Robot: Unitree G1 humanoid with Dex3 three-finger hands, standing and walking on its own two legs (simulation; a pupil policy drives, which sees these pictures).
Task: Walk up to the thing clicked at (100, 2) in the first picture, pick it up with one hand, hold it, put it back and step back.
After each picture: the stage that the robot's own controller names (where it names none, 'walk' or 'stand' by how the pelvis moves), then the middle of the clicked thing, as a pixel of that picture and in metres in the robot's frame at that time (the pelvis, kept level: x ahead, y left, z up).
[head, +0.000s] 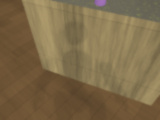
stand; out of the picture +0.92 -0.08 +0.07
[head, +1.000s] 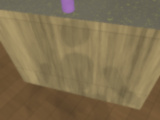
walk; out of the picture +0.81 +0.15 +0.10
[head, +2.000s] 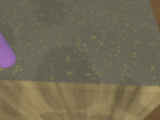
walk; out of the picture +0.41 +0.32 +0.09
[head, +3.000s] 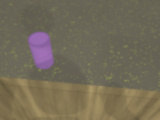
stand; (41, 51) +0.42 +0.17 +0.09
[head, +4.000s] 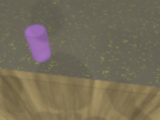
stand; (39, 43) +0.44 +0.18 +0.10
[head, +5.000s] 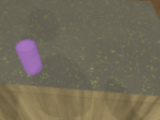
stand; (30, 57) +0.42 +0.22 +0.07
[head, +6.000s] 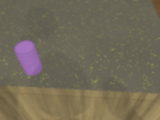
stand; (29, 58) +0.42 +0.22 +0.07
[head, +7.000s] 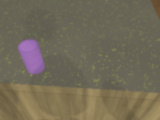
stand; (32, 57) +0.43 +0.21 +0.07
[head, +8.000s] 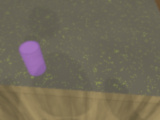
stand; (33, 59) +0.42 +0.20 +0.07
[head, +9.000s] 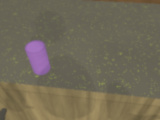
rise first; (38, 58) +0.43 +0.20 +0.07
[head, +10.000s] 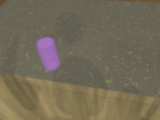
go down; (48, 54) +0.44 +0.19 +0.08
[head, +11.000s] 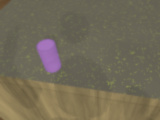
go down; (49, 56) +0.43 +0.19 +0.08
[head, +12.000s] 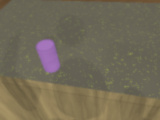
go down; (48, 56) +0.44 +0.19 +0.08
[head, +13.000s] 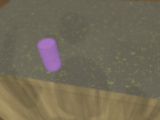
go down; (50, 55) +0.44 +0.19 +0.08
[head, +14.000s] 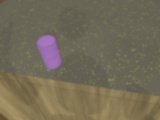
go down; (49, 52) +0.44 +0.19 +0.08
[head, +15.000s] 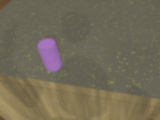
go down; (50, 55) +0.44 +0.19 +0.08
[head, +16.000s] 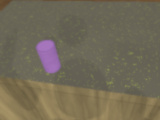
go down; (49, 57) +0.44 +0.19 +0.08
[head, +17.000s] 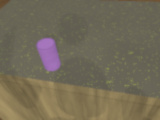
go down; (49, 55) +0.44 +0.19 +0.08
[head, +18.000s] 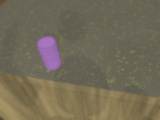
go down; (49, 53) +0.44 +0.19 +0.08
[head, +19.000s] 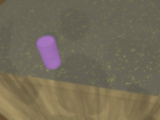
go down; (49, 53) +0.44 +0.19 +0.08
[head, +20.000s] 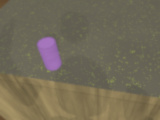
go down; (50, 54) +0.44 +0.19 +0.08
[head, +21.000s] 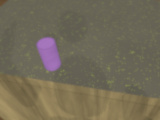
go down; (49, 54) +0.44 +0.19 +0.08
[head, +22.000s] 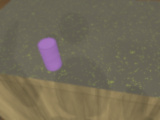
go down; (50, 54) +0.44 +0.19 +0.08
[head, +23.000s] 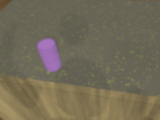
go down; (50, 55) +0.44 +0.19 +0.08
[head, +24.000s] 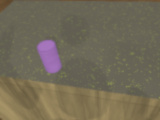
go down; (50, 57) +0.44 +0.19 +0.08
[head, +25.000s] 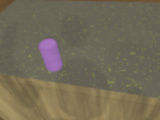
go down; (51, 55) +0.44 +0.19 +0.08
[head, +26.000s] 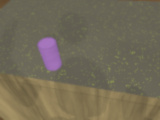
go down; (50, 54) +0.44 +0.19 +0.08
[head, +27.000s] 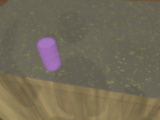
go down; (49, 54) +0.44 +0.19 +0.08
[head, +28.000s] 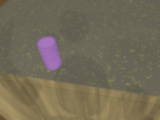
go down; (50, 53) +0.44 +0.19 +0.08
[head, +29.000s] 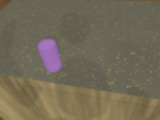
go down; (50, 56) +0.44 +0.19 +0.08
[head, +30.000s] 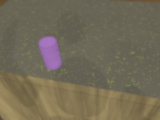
go down; (50, 53) +0.44 +0.19 +0.08
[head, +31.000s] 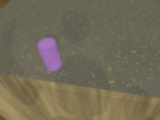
go down; (50, 55) +0.44 +0.19 +0.08
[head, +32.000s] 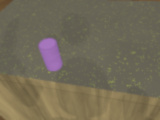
go down; (51, 55) +0.44 +0.19 +0.08
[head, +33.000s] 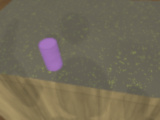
go down; (51, 55) +0.44 +0.19 +0.08
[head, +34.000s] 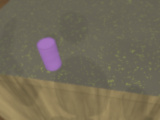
go down; (50, 54) +0.44 +0.19 +0.08
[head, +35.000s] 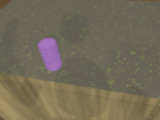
go down; (50, 55) +0.44 +0.19 +0.08
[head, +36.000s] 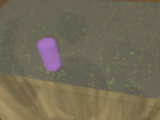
go down; (49, 55) +0.44 +0.19 +0.08
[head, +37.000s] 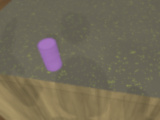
go down; (50, 55) +0.44 +0.19 +0.08
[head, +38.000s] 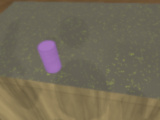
go down; (50, 57) +0.44 +0.19 +0.08
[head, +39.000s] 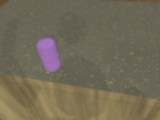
go down; (49, 55) +0.44 +0.19 +0.08
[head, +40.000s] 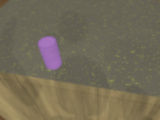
go down; (50, 53) +0.44 +0.19 +0.08
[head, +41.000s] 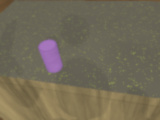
go down; (51, 56) +0.44 +0.18 +0.08
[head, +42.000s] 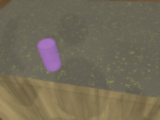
go down; (50, 55) +0.44 +0.19 +0.08
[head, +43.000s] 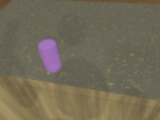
go down; (50, 56) +0.44 +0.19 +0.08
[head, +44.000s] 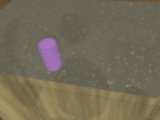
go down; (50, 55) +0.44 +0.19 +0.08
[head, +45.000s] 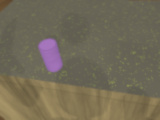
go down; (51, 55) +0.44 +0.19 +0.08
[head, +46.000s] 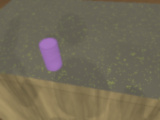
go down; (51, 55) +0.44 +0.19 +0.08
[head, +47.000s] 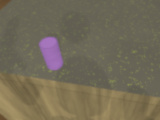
go down; (51, 54) +0.44 +0.19 +0.08
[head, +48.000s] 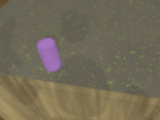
go down; (49, 55) +0.44 +0.19 +0.08
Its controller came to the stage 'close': no
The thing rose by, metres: 0.00
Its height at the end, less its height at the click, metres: +0.00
